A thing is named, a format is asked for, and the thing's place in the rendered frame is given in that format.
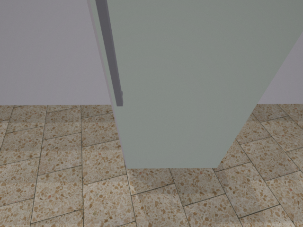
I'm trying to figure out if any handle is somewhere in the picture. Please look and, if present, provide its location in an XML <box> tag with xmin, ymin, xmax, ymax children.
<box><xmin>95</xmin><ymin>0</ymin><xmax>123</xmax><ymax>106</ymax></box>

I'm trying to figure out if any fridge door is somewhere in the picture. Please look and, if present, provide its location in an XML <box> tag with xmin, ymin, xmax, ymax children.
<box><xmin>90</xmin><ymin>0</ymin><xmax>303</xmax><ymax>169</ymax></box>

